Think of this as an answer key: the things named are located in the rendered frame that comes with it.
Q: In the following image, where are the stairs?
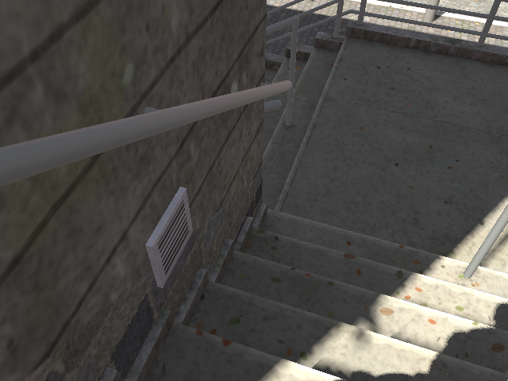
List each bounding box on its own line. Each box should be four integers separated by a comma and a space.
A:
145, 209, 508, 381
262, 47, 339, 211

